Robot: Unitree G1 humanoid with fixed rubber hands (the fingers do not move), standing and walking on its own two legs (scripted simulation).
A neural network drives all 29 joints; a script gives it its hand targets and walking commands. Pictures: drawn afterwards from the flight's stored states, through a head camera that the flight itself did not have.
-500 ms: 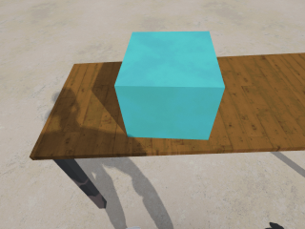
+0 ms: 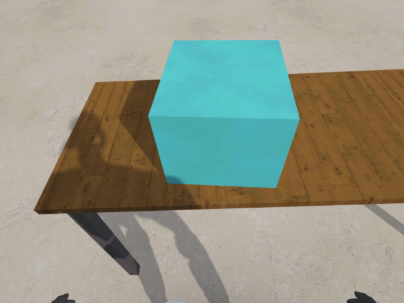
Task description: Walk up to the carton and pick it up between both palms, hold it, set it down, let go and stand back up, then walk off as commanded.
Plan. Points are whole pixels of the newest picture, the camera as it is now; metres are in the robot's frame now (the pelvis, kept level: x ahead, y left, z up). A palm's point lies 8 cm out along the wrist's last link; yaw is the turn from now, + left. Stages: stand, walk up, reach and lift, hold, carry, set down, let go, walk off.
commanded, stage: walk up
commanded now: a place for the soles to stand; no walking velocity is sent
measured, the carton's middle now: (223, 111) +0.54 -0.02 +0.08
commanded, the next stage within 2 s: reach and lift in 0.34 s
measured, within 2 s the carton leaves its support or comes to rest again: neither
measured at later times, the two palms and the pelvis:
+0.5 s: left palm out of the picture +0.13 +0.32 -0.07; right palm out of the picture +0.13 -0.30 -0.10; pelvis +0.00 +0.00 +0.00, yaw +0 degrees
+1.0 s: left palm (68, 284) +0.17 +0.28 -0.02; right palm (366, 282) +0.18 -0.27 -0.03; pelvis +0.01 +0.00 +0.03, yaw -1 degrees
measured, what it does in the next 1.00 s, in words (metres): stands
